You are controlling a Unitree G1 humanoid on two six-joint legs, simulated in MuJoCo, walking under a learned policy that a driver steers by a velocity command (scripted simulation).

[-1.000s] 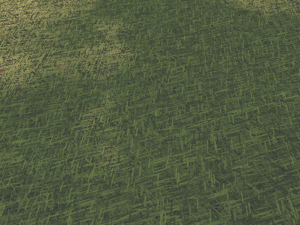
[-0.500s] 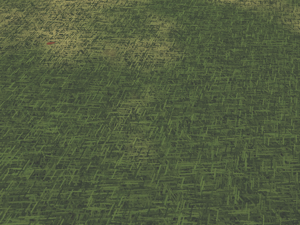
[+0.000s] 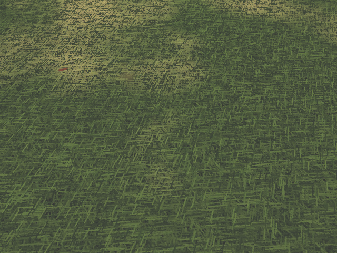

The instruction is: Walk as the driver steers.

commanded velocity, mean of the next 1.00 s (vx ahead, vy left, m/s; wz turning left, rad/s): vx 0.35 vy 0.00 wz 0.00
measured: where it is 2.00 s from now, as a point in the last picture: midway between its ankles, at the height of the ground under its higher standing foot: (181, 166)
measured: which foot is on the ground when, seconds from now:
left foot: down 0.00-0.74, up 0.76-1.00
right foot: down 0.00-0.32, up 0.34-0.72, down 0.74-1.00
